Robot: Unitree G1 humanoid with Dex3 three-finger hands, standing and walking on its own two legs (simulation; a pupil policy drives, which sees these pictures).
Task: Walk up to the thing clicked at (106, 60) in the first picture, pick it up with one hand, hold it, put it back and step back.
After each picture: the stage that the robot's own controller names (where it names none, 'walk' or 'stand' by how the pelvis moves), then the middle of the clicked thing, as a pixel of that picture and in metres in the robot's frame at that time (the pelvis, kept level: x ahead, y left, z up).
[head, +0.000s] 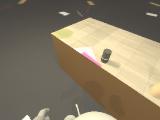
stand; (105, 56) +0.58 -0.10 +0.02
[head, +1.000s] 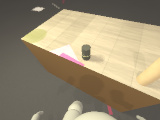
rise first; (86, 52) +0.51 +0.09 +0.04
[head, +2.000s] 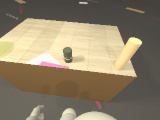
rise first; (67, 55) +0.48 +0.20 +0.05
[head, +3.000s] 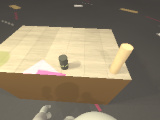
stand; (63, 62) +0.44 +0.23 +0.02
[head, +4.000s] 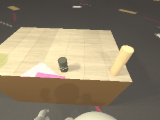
stand; (63, 65) +0.42 +0.23 +0.01
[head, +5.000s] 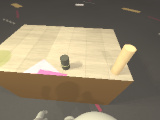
stand; (65, 62) +0.44 +0.22 +0.01
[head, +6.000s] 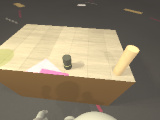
stand; (67, 62) +0.45 +0.20 +0.01
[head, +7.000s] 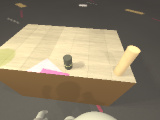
stand; (68, 62) +0.45 +0.20 +0.01
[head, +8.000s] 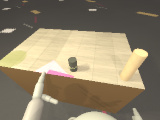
rise first; (73, 64) +0.44 +0.19 +0.02
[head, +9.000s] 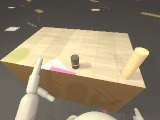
go down; (75, 62) +0.47 +0.18 +0.02
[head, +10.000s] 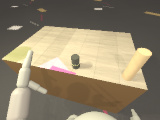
go down; (75, 61) +0.46 +0.18 +0.02
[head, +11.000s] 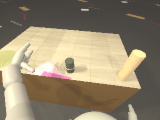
go down; (70, 65) +0.43 +0.17 +0.03
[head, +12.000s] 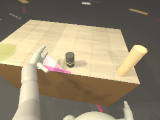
close in; (70, 60) +0.46 +0.17 +0.03
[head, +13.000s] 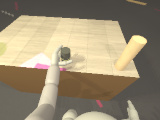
close; (65, 56) +0.46 +0.19 +0.06
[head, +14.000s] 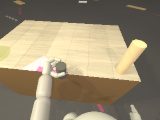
lift; (61, 70) +0.34 +0.20 +0.06
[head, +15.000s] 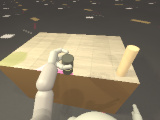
lift; (67, 64) +0.31 +0.16 +0.18
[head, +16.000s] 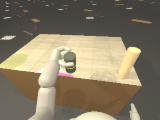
hold; (70, 63) +0.32 +0.14 +0.20
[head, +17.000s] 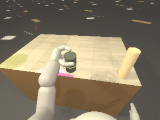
hold; (70, 62) +0.32 +0.14 +0.20
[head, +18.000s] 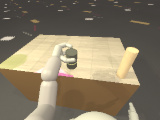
crouch; (71, 59) +0.34 +0.14 +0.21
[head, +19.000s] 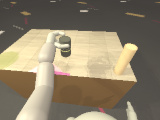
crouch; (65, 47) +0.43 +0.17 +0.22
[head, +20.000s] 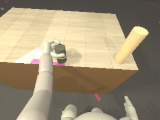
lower; (61, 54) +0.45 +0.19 +0.08
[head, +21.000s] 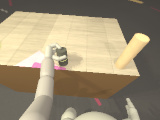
lower; (62, 56) +0.44 +0.19 +0.07
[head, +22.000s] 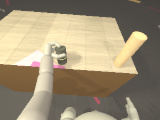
lower; (61, 55) +0.45 +0.19 +0.07
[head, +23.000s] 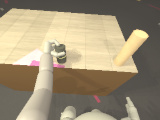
lower; (61, 53) +0.45 +0.19 +0.08
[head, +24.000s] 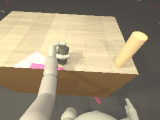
open; (62, 55) +0.45 +0.18 +0.08
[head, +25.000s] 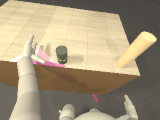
rise; (62, 55) +0.42 +0.18 +0.08
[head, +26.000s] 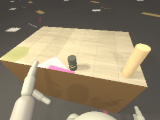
sink last; (72, 63) +0.43 +0.19 +0.05
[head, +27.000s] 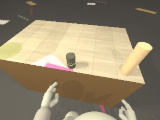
stand; (71, 61) +0.44 +0.18 +0.05
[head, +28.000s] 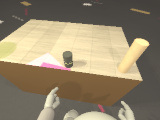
stand; (68, 59) +0.44 +0.19 +0.07
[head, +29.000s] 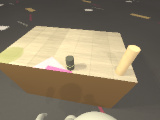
stand; (70, 63) +0.45 +0.19 +0.02
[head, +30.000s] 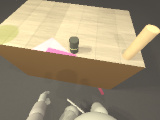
walk; (74, 45) +0.52 +0.16 +0.04
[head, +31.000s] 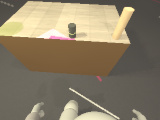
walk; (72, 31) +0.71 +0.23 +0.05
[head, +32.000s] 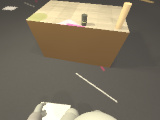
stand; (84, 20) +1.04 +0.17 +0.04
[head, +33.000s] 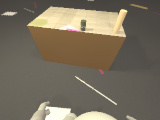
stand; (83, 25) +1.04 +0.17 +0.02
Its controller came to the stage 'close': yes
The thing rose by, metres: 0.21
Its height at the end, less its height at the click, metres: +0.00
